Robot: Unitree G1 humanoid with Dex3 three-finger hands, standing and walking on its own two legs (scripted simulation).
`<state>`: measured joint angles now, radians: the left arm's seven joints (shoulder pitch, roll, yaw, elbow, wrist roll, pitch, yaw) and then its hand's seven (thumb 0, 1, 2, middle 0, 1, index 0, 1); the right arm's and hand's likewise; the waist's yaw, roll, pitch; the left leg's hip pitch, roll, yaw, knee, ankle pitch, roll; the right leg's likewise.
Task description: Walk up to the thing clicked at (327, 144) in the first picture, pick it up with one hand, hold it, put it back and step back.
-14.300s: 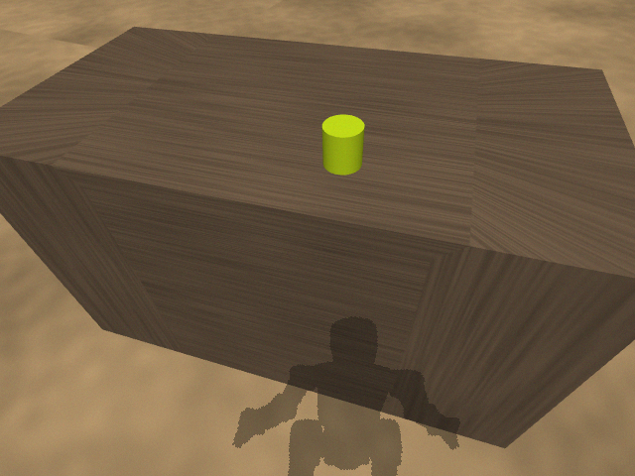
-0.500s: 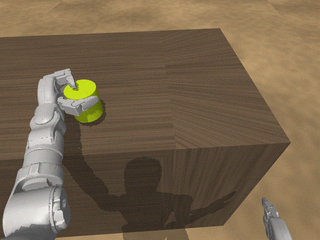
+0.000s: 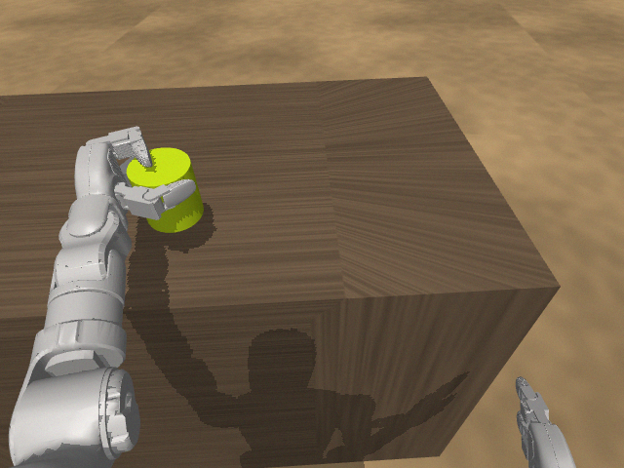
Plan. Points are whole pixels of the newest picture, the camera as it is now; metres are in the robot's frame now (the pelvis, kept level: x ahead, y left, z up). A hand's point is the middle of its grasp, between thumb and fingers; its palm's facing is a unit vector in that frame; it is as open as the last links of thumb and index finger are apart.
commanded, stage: lift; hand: left
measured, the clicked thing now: (167, 190) +0.45 +0.19 +0.17
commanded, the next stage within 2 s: hold in 1.10 s
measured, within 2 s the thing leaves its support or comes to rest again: neither
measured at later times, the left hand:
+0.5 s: hand (120, 140) +0.38 +0.19 +0.28, palm faces +0.15 -0.99 -0.01, open 7.1 cm
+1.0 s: hand (97, 123) +0.35 +0.18 +0.32, palm faces +0.13 -0.99 +0.00, open 7.2 cm
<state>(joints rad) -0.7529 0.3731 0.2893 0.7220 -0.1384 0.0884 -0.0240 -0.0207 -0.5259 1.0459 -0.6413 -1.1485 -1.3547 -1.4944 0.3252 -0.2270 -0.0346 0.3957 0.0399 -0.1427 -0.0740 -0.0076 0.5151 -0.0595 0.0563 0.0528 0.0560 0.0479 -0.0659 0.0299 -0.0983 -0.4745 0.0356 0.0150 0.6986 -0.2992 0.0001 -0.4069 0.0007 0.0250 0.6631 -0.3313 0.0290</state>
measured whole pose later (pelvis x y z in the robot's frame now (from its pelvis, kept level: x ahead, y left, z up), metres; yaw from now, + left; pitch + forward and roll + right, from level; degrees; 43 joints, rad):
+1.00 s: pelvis -0.02 +0.00 +0.01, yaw +2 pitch -3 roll -1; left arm -0.70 0.36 0.29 0.12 -0.23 0.74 -0.03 -0.02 -0.49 1.03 -0.62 -1.14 -1.31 -1.47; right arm 0.29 -0.22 -0.04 0.59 0.07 -0.27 -0.05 -0.01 0.53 -0.06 0.06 0.05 0.05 0.05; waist 0.01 0.08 -0.09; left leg -0.30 0.01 0.00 0.58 -0.23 0.00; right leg -0.23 -0.02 0.00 0.57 -0.28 0.03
